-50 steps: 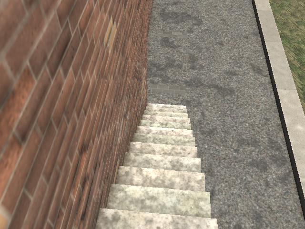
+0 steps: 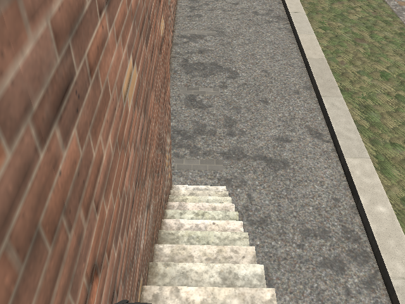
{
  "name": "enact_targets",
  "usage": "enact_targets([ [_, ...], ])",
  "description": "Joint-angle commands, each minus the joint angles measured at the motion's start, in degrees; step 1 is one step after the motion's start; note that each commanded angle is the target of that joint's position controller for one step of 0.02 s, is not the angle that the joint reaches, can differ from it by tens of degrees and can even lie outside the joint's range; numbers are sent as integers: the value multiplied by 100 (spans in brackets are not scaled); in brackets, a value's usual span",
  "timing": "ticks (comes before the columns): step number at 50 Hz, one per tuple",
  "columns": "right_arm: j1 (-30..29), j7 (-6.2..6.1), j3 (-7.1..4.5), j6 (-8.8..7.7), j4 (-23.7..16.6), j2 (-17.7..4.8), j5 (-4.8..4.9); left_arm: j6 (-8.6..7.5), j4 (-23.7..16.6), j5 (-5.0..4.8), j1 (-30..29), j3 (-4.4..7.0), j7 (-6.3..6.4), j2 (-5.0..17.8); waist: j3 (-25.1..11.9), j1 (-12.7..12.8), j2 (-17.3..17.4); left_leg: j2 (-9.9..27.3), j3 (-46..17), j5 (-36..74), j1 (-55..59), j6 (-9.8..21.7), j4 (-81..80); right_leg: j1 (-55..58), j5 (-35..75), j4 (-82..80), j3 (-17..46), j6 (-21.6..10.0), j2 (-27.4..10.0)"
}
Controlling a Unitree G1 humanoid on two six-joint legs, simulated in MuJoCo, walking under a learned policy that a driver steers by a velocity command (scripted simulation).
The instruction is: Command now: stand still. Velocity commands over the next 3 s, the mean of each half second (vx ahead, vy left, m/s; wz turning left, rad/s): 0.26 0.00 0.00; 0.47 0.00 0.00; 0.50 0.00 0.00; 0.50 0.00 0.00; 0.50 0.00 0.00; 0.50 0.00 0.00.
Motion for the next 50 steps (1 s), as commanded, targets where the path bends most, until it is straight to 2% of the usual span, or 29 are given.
enact_targets([
  [1,322,138,72,-31,-299,-386,-28,-157,-633,-7,-388,74,-10,250,88,173,252,779,-759,3044,1099,552,-300,-849,112,-1631,577,107,-325],
  [6,468,140,51,112,-237,-526,-171,-188,-579,10,-526,181,161,518,183,120,389,840,-679,2349,740,648,-640,-472,-52,-1627,351,-70,-242],
  [17,1571,-372,-268,218,461,-965,-571,-327,-969,39,-1665,321,669,792,-6,-736,750,1455,-1634,1223,2148,1429,-547,-2280,-1390,-1227,350,-201,112],
  [18,1517,-364,-203,205,321,-809,-459,-369,-790,36,-1343,276,630,671,-129,-616,550,1227,-1470,990,2027,1284,-441,-2009,-784,-1744,270,-314,110],
  [23,755,-424,-128,173,167,-403,-591,-306,-840,128,-1035,835,610,1742,543,-25,55,312,9,-389,-299,595,921,-178,1376,-3131,632,-682,-207],
  [25,-983,-344,-395,35,-407,-696,-832,-384,-473,101,836,1105,724,2162,809,1119,-1066,-476,914,-864,-2742,223,3296,1669,1419,-4624,1586,-1014,-569],
  [27,-3150,-221,-528,-145,-1216,-842,-967,-442,-28,-104,2871,1138,843,2050,1873,2219,-1277,-1022,-544,-1079,-5703,511,4287,2661,-184,-4949,2988,-871,-476],
  [29,-1880,-115,-367,-259,-666,-267,-1139,-239,-243,-351,2001,924,795,1475,1944,1191,-912,-674,-685,669,-4856,769,4448,1120,-758,-4151,2612,-1110,-540],
  [30,-226,-47,-283,-209,-1,-104,-1358,-109,-537,-105,723,911,724,1358,1865,352,-304,-606,-324,1305,-3304,827,4392,-565,-880,-3627,2154,-1284,-583],
  [31,764,-103,-334,-179,254,-83,-1333,-73,-848,172,-395,923,616,1354,1580,-404,279,-709,-89,992,-1560,865,4151,-1926,-427,-3515,1680,-1285,-473],
  [32,2120,-246,-449,-133,511,-330,-1293,-111,-1345,251,-1820,1013,562,1589,942,-1389,1090,-801,282,1015,1201,1015,3130,-3657,709,-2673,657,-829,-28],
  [33,3949,-388,-465,-97,1046,-429,-1337,-157,-1493,294,-2640,909,637,1362,367,-2188,2043,-165,-339,1938,3451,1534,922,-4780,-531,-200,-865,177,1088],
  [34,3751,-484,-292,-156,691,-94,-819,-114,-1129,342,-2900,852,546,1211,-338,-2408,852,-54,-1069,872,4249,1032,1104,-4379,-586,-505,-174,16,696],
  [35,3153,-233,-251,-87,724,-76,-488,-215,-1005,188,-1915,791,711,1111,233,-1642,1301,-372,211,3654,3037,522,-826,-2880,-1720,-1737,-163,26,488],
  [36,2789,-259,-355,27,534,-413,-420,-260,-1098,434,-2289,758,620,1312,661,-1266,853,322,-1716,1710,1810,729,-1109,-2829,-1765,-2533,-14,340,380],
  [37,1522,-105,-492,217,228,-920,-413,-396,-419,461,-614,760,538,1435,-43,-641,914,586,-1321,1980,276,1067,-446,-668,-2114,-1482,439,-72,318],
  [38,1194,-141,-377,294,122,-321,-639,-421,-198,281,59,778,532,1545,-77,-259,364,-582,799,1796,658,518,528,-754,-1323,-3308,857,-460,63],
  [39,1356,-72,-459,385,131,-651,-815,-379,-415,71,108,798,517,1708,278,17,-305,-638,904,621,109,728,397,-1211,-3,-3526,1352,-634,-306],
  [40,1352,-172,-454,395,157,-772,-801,-283,-322,131,468,727,418,1347,311,93,-189,-486,87,-121,508,882,600,-1856,139,-2509,2531,-1056,-715],
  [41,2467,-358,-450,229,111,-444,-446,-291,-557,574,-246,630,162,1269,-619,-844,407,243,-1410,-739,2911,1890,1450,-3599,1317,-793,1441,-258,-179],
  [42,3083,-456,-295,48,390,-131,-383,-358,-796,753,-1020,521,74,873,-809,-1369,1009,782,-2564,1324,4879,2422,1720,-5325,-1426,499,1144,531,288],
  [43,3183,-590,-357,-98,792,-93,-486,-418,-973,563,-1646,456,50,713,-208,-1561,778,1467,-4998,-106,5388,2523,2013,-7019,-1807,-142,2166,830,-20],
  [44,2482,-631,-85,-40,608,845,-160,-221,-466,335,-2114,559,204,910,647,-1388,-1041,1165,-4149,-483,3556,1837,2303,-6172,309,-3531,2318,783,-717],
  [45,1437,-591,-186,67,334,232,-69,-81,-254,302,-1833,565,319,1149,489,-807,-1138,719,-3101,-627,1051,1583,2308,-3710,416,-4969,1690,352,-497],
  [46,411,-392,-513,249,323,-1237,-340,-51,-1,203,-778,483,165,708,-121,209,46,642,-3047,-932,-2174,1731,1076,357,231,-3833,630,-95,198],
  [47,-449,-130,-685,384,190,-1932,-931,-6,801,370,1203,691,163,906,-200,1217,449,507,-2650,-1516,-5158,1523,939,4058,2327,-1319,-35,-304,664],
  [48,-1167,-176,-517,171,-193,-1185,-725,-145,1169,674,2174,822,246,1664,385,1463,-694,208,-2058,-3018,-5252,967,3873,3577,3059,-3128,1955,-368,-121],
  [49,-1022,-332,-227,7,-624,15,-277,-327,1225,431,3058,1210,509,2918,-720,1852,-3429,-1027,403,-3018,-5270,269,6820,4923,4259,-5942,2601,-1173,-968],
  [50,-618,-835,-616,83,179,-1075,477,-48,1587,-209,3699,1308,490,1552,28,2291,-2140,-891,198,-2373,-5607,184,7221,4738,3487,-6789,3560,64,-908],
])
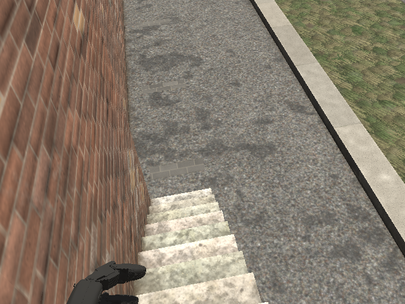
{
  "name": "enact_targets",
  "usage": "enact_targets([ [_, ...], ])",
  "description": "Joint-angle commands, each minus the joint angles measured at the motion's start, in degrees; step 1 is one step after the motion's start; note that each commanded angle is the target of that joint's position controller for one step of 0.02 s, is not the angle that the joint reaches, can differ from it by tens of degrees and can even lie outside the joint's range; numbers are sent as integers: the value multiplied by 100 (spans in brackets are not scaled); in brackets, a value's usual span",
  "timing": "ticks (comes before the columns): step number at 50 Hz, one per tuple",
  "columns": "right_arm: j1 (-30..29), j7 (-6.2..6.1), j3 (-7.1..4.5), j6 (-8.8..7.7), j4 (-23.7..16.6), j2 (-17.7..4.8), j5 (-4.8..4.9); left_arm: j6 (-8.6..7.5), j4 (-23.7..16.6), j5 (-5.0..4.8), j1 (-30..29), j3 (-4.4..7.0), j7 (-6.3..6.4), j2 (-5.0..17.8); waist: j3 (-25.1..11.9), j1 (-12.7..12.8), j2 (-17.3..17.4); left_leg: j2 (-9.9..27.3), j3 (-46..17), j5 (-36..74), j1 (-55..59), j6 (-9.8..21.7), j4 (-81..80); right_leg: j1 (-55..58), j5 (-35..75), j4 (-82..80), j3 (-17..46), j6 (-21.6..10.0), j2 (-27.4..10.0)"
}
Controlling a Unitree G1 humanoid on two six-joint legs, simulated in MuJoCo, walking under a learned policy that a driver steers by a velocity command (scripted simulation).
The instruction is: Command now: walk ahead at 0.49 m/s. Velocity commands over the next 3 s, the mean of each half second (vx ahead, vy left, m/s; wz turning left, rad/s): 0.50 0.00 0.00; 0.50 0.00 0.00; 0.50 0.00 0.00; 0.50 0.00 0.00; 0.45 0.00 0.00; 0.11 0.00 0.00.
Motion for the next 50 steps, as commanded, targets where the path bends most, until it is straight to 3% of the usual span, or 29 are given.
enact_targets([
  [1,-3266,-60,-97,-485,-1343,-664,-601,-113,473,-177,3622,957,285,3064,1838,2615,-1339,-408,620,1151,-6357,140,2401,3676,-1788,-4339,4168,-591,-1133],
  [2,-2382,-444,-453,-401,-668,-1147,347,122,1138,-167,4196,861,360,1273,1690,2763,-1260,-66,231,2245,-5943,156,1474,4840,1692,-4205,2740,312,-990],
  [3,-1864,-503,-446,-107,-532,-954,378,324,1294,-114,3994,895,418,1307,1607,2218,-1498,116,282,2173,-5435,25,826,4311,1658,-4157,3139,-40,-1114],
  [4,-2571,12,-179,-425,-631,-521,-1140,192,556,-484,2437,361,399,501,1962,1864,-199,421,-592,4708,-4848,355,335,1374,-2020,-2254,3593,-291,-967],
  [5,-1351,-320,-531,-191,-88,-749,335,129,1360,39,3160,617,438,368,1664,1395,-594,-147,313,4816,-4422,-143,-1486,3415,-427,-2481,1577,-241,-426],
  [6,-1757,239,-5,-506,-72,70,-1044,104,87,-202,1616,234,572,88,1080,1529,262,263,-176,7243,-1816,121,-1318,-462,-2072,-1531,1668,-341,-129],
  [7,-662,-219,-418,-220,-47,-88,609,128,1146,-181,1560,558,689,175,1128,149,79,-362,750,7719,-219,-392,-3627,8,-1137,-2048,309,-369,159],
  [8,-686,-369,-384,-107,339,-242,675,53,1431,-270,2060,597,660,268,886,543,638,-535,1235,8857,1298,-576,-3510,-639,-1620,-1624,124,-346,558],
  [10,-393,-490,-177,13,319,136,556,3,1581,-609,1538,640,626,334,662,243,714,-157,1079,10633,3456,-535,-4990,-1193,-1851,-577,-88,-363,717],
  [14,1499,-586,-321,205,742,-861,132,400,1556,82,451,754,451,827,429,-548,-748,688,-114,9751,4648,337,-5780,-923,-3912,1498,-266,-216,1048],
  [17,-154,-769,-449,-89,253,-1957,230,570,1278,100,2453,616,-56,770,916,1400,1021,1237,-484,7123,4930,184,-5285,-2773,-2080,1135,-130,-575,708],
  [18,-350,-806,-605,-193,462,-2022,347,649,1541,393,3229,588,-19,846,220,1478,2108,2035,-2276,4581,3695,1488,-4888,-2406,-1570,1295,504,-564,139],
  [20,-2467,-906,-396,-152,-331,-1399,244,957,1325,242,2930,464,137,400,-172,2217,1181,2429,-3588,1745,-1136,1767,-6486,1381,1048,1662,670,138,142],
  [24,-3177,-1226,-200,-462,-132,-592,465,721,927,-137,3127,403,291,647,1771,3085,234,679,-693,10,-4264,869,-4150,3094,3999,-3070,1028,410,-443],
  [26,-1815,-698,-349,-228,192,-1106,481,640,1957,417,3803,475,-4,870,187,2129,16,-119,1868,3655,-1723,333,-4307,4205,2532,-1913,-846,165,756],
  [28,-3466,-585,-391,153,-700,-758,525,541,1968,33,4911,385,-134,499,1717,3283,-1325,-677,1374,2738,-3381,45,-1646,2627,-1233,-4064,1334,-749,-121],
  [30,-2763,-643,28,230,-2022,327,682,306,852,-210,1505,673,151,1756,3289,872,-3405,253,-416,4224,-3300,132,-2475,-927,-3769,-6723,4169,-925,-1719],
  [32,-2178,-591,-361,328,-1464,-718,123,82,573,-15,-410,705,391,1285,2256,-70,-2160,584,-282,7542,431,-232,-1696,-3948,-4448,-5868,3648,-1139,-1052],
  [38,1560,-422,-630,243,47,-1262,375,213,1102,-240,-443,699,291,683,1072,-1412,523,888,208,5811,2827,1187,-4447,-1623,-1312,2981,72,-311,877],
  [39,1187,-433,-435,96,347,-1285,486,359,732,17,1047,613,190,251,1542,228,2198,763,-950,5804,2707,826,-3934,-2563,-2025,2949,511,-381,1186],
  [41,1055,-437,-209,-157,652,-785,654,669,1168,343,1987,684,68,391,1485,971,1321,1257,-2699,5937,2453,547,-4255,-2776,-1795,2105,1109,-225,766],
  [42,236,209,201,-370,47,461,-672,298,677,-53,1480,452,-72,508,-628,1117,731,938,-2707,2456,1836,2061,-4580,-2683,774,1339,1531,-466,113],
  [43,-791,299,171,-411,-209,542,-857,190,649,-22,1229,434,-71,514,427,1303,848,1426,-4222,448,487,2636,-4473,-2871,1366,295,1755,-173,-419],
  [44,-964,-613,-155,-174,323,-914,458,656,493,223,470,514,108,384,1309,1631,136,1699,-3995,4502,38,1771,-4778,-1586,21,125,1029,195,-9],
  [45,-1121,-79,117,-274,-58,-273,-1027,399,370,389,624,144,-29,122,-700,1549,181,514,-3857,626,-875,2131,-4549,-694,1085,679,1338,58,20],
  [47,-1557,-169,93,-457,-6,237,-793,276,606,378,890,184,61,523,541,1438,-256,38,-2048,246,-1506,1715,-3197,-717,2595,-714,1098,143,-82],
  [48,33,-641,-340,-436,756,-982,661,567,837,33,731,653,110,954,973,1291,-209,707,-1959,1944,-161,1188,-2583,-890,2529,-1123,836,27,96],
  [49,117,-496,178,-500,529,301,-505,302,257,368,35,197,1,353,-85,781,22,66,-1890,-13,-95,1338,-2470,-1013,1918,-1538,728,103,-2],
  [50,-460,-548,135,-484,231,275,-336,269,521,42,314,259,-13,508,883,674,-152,-56,-1176,-169,-803,1246,-2159,-419,3575,-3501,421,141,-28],
])
Over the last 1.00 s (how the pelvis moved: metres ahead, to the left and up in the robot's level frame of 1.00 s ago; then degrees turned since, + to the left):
0.45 -0.16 -0.32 -2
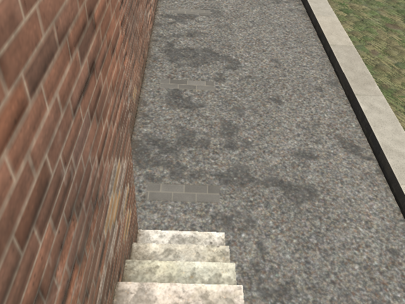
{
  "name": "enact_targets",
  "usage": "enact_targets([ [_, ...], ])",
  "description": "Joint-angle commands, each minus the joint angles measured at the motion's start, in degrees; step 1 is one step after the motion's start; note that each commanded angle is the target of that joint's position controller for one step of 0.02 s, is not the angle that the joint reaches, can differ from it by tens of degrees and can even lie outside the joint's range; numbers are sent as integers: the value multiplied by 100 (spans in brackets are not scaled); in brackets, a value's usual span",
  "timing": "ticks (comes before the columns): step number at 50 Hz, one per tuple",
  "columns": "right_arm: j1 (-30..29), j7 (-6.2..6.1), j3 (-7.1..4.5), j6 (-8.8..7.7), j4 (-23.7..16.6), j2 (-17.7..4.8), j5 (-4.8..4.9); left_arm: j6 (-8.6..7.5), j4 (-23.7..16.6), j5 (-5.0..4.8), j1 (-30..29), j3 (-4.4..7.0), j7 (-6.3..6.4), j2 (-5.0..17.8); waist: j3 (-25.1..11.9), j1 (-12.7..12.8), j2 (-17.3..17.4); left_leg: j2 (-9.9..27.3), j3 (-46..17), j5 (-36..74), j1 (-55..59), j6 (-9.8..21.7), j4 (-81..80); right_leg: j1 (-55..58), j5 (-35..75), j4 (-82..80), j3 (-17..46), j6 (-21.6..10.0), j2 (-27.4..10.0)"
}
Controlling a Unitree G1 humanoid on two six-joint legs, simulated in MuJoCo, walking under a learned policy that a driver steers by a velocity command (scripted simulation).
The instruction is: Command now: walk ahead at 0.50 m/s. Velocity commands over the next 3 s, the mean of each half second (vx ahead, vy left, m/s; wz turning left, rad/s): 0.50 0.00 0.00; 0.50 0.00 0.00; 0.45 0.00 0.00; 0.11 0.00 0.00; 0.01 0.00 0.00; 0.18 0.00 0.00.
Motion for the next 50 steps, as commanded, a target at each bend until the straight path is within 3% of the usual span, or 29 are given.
enact_targets([
  [1,-937,-77,-41,-178,-814,-692,-71,-16,-237,-169,11,-45,-33,113,613,81,793,334,-913,-82,-1887,558,-1806,2368,1648,-2669,-1276,147,166],
  [3,-947,318,-114,36,-860,-1062,-130,11,-341,-151,-19,4,-90,75,1050,271,1026,750,-1609,184,-2686,923,-1978,3935,-37,-2518,-1332,247,378],
  [4,-449,-180,-504,322,-329,-1357,869,111,335,-679,1276,196,-125,71,1221,709,503,406,-477,3122,-133,544,-218,3228,1105,-5280,-767,-160,41],
  [5,-32,-351,-540,484,-212,-1357,1011,98,584,-640,2020,227,-84,143,843,680,435,257,-166,3446,-1158,325,1538,4919,2570,-5429,-802,-339,-18],
  [6,-796,-330,-636,551,-459,-1372,831,173,845,-602,3325,446,-49,663,352,1595,-38,-240,342,269,-2994,-75,4386,6871,4071,-4845,415,-1002,-904],
  [7,-710,-287,-603,382,-1111,-1398,858,169,707,-602,3182,471,-90,1045,-198,966,-881,270,528,-514,-4429,-282,5477,8180,6786,-2702,734,-1202,-1867],
  [8,-866,628,-17,200,-1508,107,-359,-256,854,-107,4005,575,-184,1466,-2124,1580,-1402,257,-953,887,-4976,-99,5850,8929,3584,-2794,1717,-2789,-2727],
  [10,-1792,747,-183,117,-1547,-94,-388,-401,1094,-23,3501,239,108,270,-18,1464,723,593,-881,2880,-5897,-167,3629,6684,764,-2592,889,-1576,-1518],
  [11,-1795,70,-562,206,-1132,-902,667,-126,1093,-267,2991,418,129,404,652,813,343,707,-443,3061,-4365,-463,2150,4741,758,-3170,1451,-1722,-1788],
  [12,-1870,551,-181,204,-1224,-208,-343,-346,865,-70,2467,-114,252,-528,1190,767,348,1228,-516,5324,-4243,-110,796,2727,-1136,-2622,190,-1475,-902],
  [14,-1555,1012,-48,402,-1016,-6,-636,-267,924,119,2078,-266,272,-320,1005,223,-457,1175,36,6976,-1837,-102,825,-187,-2827,-2336,421,-1883,-575],
  [15,-1958,271,-389,386,-1149,-210,491,-162,1080,-565,2249,213,263,90,633,57,1182,647,460,7812,254,-530,-1239,-393,-2142,-3025,519,-1317,-356],
  [16,-2189,891,111,400,-1409,-21,-609,-404,637,93,1581,-294,269,90,1142,321,-629,1306,97,8301,-138,-337,-337,-1468,-3822,-1621,195,-1689,-598],
  [20,-2655,999,-15,413,-2068,-868,-529,-526,516,-56,2238,-104,288,1170,1145,725,-10,863,586,7384,2200,-509,-2855,-811,-5508,-710,41,-944,-419],
  [22,-843,923,-257,358,-1708,-1459,-478,-351,306,-121,1443,2,24,1546,1176,-376,234,1045,333,6509,3027,-112,-4151,484,-3737,1060,823,-579,-589],
  [23,-795,823,-420,282,-1607,-1838,-340,-193,693,-311,2402,190,-189,1577,1093,-123,1499,1048,240,5963,2753,339,-6500,1677,-3538,2798,293,-424,30],
  [24,-747,890,-566,269,-1768,-2463,-248,-144,1147,-112,4241,10,-369,635,-934,767,2191,1946,-774,9174,5703,1568,-2276,-747,-4459,5838,-1,-236,486],
  [27,-737,1016,-357,-34,-1858,-1775,131,-406,-444,-357,1226,-88,-100,751,-24,113,598,3197,-3176,5987,4901,2231,-3822,-4128,-4013,5542,-123,211,-160],
  [28,-1554,829,63,-195,-1819,-435,48,-373,-452,-270,747,-139,119,676,614,551,-365,2948,-2666,5011,2767,1618,-3510,-3461,-1856,1971,645,257,-1035],
  [32,-1907,782,-296,-41,-1975,-1618,70,-190,756,132,2465,-38,-54,395,921,1206,829,1661,-1002,4102,-1843,1452,-3712,1289,-374,1403,-816,125,-226],
  [33,-1997,639,-130,-102,-2107,-966,178,-177,575,172,1907,-29,-71,529,1039,918,624,1504,-1017,3928,-680,1121,-3148,-127,1047,-289,-25,19,-655],
  [37,-2358,682,-162,133,-2332,-1363,18,-10,403,-208,1335,43,-101,703,965,829,350,1175,-672,1845,-1444,696,-2458,2010,1864,-2124,-698,53,-375],
  [39,-3146,747,-94,8,-2641,-1286,-31,-24,577,2,2461,184,-52,896,948,1403,578,1224,-621,3374,-1866,617,-1796,3045,1078,-918,-854,182,-210],
  [42,-2686,701,-260,222,-2285,-1732,20,-15,553,-439,1923,248,-69,1056,720,739,367,1258,-937,4296,650,580,-70,3194,770,-4562,-1115,33,-258],
  [43,-3058,912,-298,232,-2306,-1780,-315,-123,1426,-334,4407,433,-65,1340,435,1674,137,1202,-918,5041,-230,332,1638,5324,1486,-3807,-896,-194,-184],
  [44,-1883,1117,-130,146,-2093,-970,-152,-171,1263,-143,4765,707,-52,2034,-546,1567,-1825,-86,-321,1279,-1565,-185,4747,6958,4805,-3361,-237,-1486,-892],
  [45,-1567,1113,-147,181,-2323,-789,133,-153,875,-53,4298,751,-118,2366,-731,1140,-1370,-597,-297,-106,-3885,-610,6358,7909,8117,-2333,1403,-2624,-1771],
  [47,-2523,935,-178,358,-2759,-913,295,-106,1123,214,3744,780,-94,1847,160,1237,247,127,-895,1441,-5551,-455,5505,6779,4063,-2662,1969,-2163,-2152],
  [50,-1443,965,-32,374,-2222,-499,150,-130,1051,-98,2138,92,-7,153,1178,-93,288,1173,-600,4206,-3846,-56,3328,1955,43,-3492,1123,-713,-1327],
])
Over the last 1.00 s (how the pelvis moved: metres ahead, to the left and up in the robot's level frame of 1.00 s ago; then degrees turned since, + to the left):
0.93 -0.06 -0.77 3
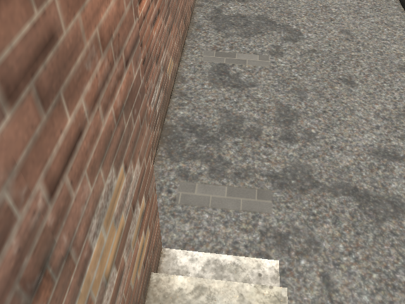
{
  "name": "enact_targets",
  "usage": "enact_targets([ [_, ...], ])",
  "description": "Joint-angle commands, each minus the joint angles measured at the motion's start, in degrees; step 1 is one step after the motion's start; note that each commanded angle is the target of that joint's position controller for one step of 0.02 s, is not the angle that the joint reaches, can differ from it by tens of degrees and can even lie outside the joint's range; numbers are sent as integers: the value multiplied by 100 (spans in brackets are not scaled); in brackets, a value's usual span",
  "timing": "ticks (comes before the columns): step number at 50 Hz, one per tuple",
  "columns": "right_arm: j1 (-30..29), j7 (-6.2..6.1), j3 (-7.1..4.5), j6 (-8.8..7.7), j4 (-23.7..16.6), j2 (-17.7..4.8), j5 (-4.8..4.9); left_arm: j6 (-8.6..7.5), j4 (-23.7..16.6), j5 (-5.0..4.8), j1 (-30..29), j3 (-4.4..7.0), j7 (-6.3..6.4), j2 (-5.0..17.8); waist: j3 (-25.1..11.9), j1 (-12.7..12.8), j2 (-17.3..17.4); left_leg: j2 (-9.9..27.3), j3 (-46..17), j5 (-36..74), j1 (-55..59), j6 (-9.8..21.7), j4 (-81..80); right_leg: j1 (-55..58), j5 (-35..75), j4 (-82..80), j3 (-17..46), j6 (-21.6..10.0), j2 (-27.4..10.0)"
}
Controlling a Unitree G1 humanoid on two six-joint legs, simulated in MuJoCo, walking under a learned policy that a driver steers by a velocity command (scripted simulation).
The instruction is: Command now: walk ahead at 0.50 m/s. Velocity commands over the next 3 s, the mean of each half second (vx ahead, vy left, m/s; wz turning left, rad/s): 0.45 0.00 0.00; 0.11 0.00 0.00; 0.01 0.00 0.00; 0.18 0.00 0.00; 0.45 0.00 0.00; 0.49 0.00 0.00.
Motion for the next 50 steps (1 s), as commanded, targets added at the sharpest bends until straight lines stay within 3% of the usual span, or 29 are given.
enact_targets([
  [1,1008,137,151,25,58,214,-21,-233,-61,-154,-187,-391,180,-709,583,-783,348,892,148,2839,-852,76,-1933,-1461,1727,-1434,1870,-136,-1351],
  [4,142,261,211,83,-235,122,4,-546,174,-10,-54,-395,429,272,309,-454,465,921,104,3566,-454,-161,-2374,-1565,1435,-1032,1904,-449,-1226],
  [5,45,163,95,60,-183,-323,-211,-616,12,-51,-316,-508,497,132,193,-386,558,958,-221,4080,-617,-110,-3682,-835,1562,-794,1741,-288,-1136],
  [8,-467,-13,62,54,-194,-413,-399,-553,-74,-142,202,-671,573,-89,144,11,284,783,130,5326,53,-171,-5603,-598,1053,299,1364,-309,-915],
  [14,-1237,90,242,13,-598,-388,-352,-190,-475,-287,116,-397,303,493,707,456,72,549,687,3333,1463,-68,-8466,243,1330,833,2310,-605,-929],
  [16,-114,21,223,-85,-214,-425,-458,-166,-654,-139,-350,-373,226,449,520,-16,517,374,842,3583,3078,22,-8410,-4,2896,2131,2271,-445,-737],
  [17,646,-31,163,-168,-31,-395,-324,-176,-881,-512,-632,-273,233,650,435,-355,1089,198,1139,3176,3441,52,-10657,571,2972,3171,1890,-250,-362],
  [18,2072,-87,32,-217,424,-607,-296,-73,-607,-286,-449,-374,-46,394,424,-867,1013,618,985,4856,5483,352,-10824,-866,2769,4516,1778,24,-247],
  [19,3458,-92,-147,-180,812,-870,-383,-53,-491,-189,-86,-359,-289,7,-817,-1063,1991,1952,-20,7749,8611,1722,-8399,-3433,-1973,7881,812,654,344],
  [20,2827,-29,-215,-162,526,-1099,-303,-55,-929,-310,-244,-349,-312,-6,-1569,-785,1012,2512,-945,7948,9121,2247,-7659,-4809,-2267,7928,523,694,335],
  [21,2159,-92,-232,-196,375,-1181,-222,-74,-1435,-307,-926,-474,-311,-289,-1012,-662,725,2841,-1393,6640,8461,2328,-8028,-5505,-2296,7507,564,833,-117],
  [23,560,-215,99,-327,63,-217,256,15,-2041,24,-1954,-586,-61,-365,-479,-82,-238,2442,-956,2886,5446,1653,-8505,-5058,-1480,4548,945,978,-969],
  [24,-181,-273,223,-383,5,152,184,43,-1689,104,-1380,-661,-7,-619,197,362,95,2101,-376,2278,3053,1343,-8653,-3726,208,3203,1160,910,-1385],
  [25,-405,-290,54,-480,-147,-348,160,93,-906,88,-358,-485,-33,-241,296,638,331,1420,215,1730,1069,1149,-8310,-1625,2397,2252,958,890,-1306],
  [27,-486,-296,-210,-468,7,-1095,45,116,-541,358,244,-517,-421,-724,270,1015,810,842,642,1982,-1300,1022,-8096,1345,3645,3542,-172,826,-683],
  [29,808,-533,-98,-615,292,-591,20,51,-988,177,-897,-249,-186,77,390,-73,846,1229,-19,1289,1578,778,-7120,-1303,3463,2063,575,977,-918],
  [31,1883,-709,55,-503,815,-74,32,75,-1649,-79,-2557,-337,21,-63,-162,-962,779,1888,-1497,621,4535,821,-6203,-3797,2844,231,1369,1039,-1424],
  [33,1643,-845,16,-239,506,-214,224,157,-1289,-109,-2317,-511,-24,-243,502,-1150,48,1464,-1284,-1148,3744,667,-5840,-3272,4822,-2539,1359,874,-1530],
  [34,1613,-815,-58,-210,327,-515,318,83,-1198,-259,-2550,-342,-24,96,719,-1247,-65,930,-432,-1057,3135,592,-6110,-2399,4898,-2774,389,944,-1027],
  [36,1839,-806,-103,-310,559,-531,338,-140,-1444,-364,-3067,-228,47,328,445,-1475,486,715,-323,-399,3672,387,-6077,-1975,3479,-2740,216,824,-860],
  [37,2190,-679,-176,-133,869,-780,73,-42,-1189,-332,-2664,-354,14,-296,688,-1327,1223,1139,-415,-762,2513,542,-6344,-571,3777,-2353,162,811,-715],
  [38,2014,-579,-105,-19,856,-669,-24,2,-773,-477,-1460,-290,-9,-226,566,-821,606,1291,-536,-1271,2059,517,-5806,433,4985,-2832,206,731,-832],
  [40,962,-142,-178,-34,913,-1013,-496,32,-204,-110,1869,173,6,233,-711,1325,646,754,195,-336,-275,-415,-3344,4916,5601,-448,67,416,-911],
  [41,1613,-922,-484,285,904,-924,1122,167,-279,-689,1376,60,-200,-20,-1068,937,-952,-121,1423,-3506,-5,-304,-666,4445,8900,-2153,1069,293,-2058],
  [42,2052,-1133,-331,277,721,-610,1242,205,-275,-686,1192,86,-228,270,-1416,341,-1800,241,1058,-3864,-1154,-426,239,5458,12208,-360,1192,305,-2610],
  [44,1122,-1357,-254,415,767,-462,895,369,-656,-562,406,12,-138,-79,-1186,321,-493,360,702,-2112,-1016,-257,-162,4259,9615,-949,1265,40,-2454],
  [46,956,-1474,-185,726,859,-187,780,509,-843,-215,-387,-110,49,-216,-806,-99,-196,358,727,-1005,-361,-270,-324,2567,8308,-1484,1220,-322,-2456],
  [49,1669,-1587,-159,930,1186,114,539,248,-528,-289,-577,-291,4,-560,-137,-538,-473,283,81,560,56,-552,-2001,785,6055,-1370,1291,-762,-2352],
  [50,1251,-1506,-120,889,940,58,506,194,-679,-410,-997,-395,73,-781,122,-676,216,519,67,1873,589,-643,-3911,162,4694,-1573,974,-402,-2137],
])
Over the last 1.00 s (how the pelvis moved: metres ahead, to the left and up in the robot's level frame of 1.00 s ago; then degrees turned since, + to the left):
0.63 -0.04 -0.50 -2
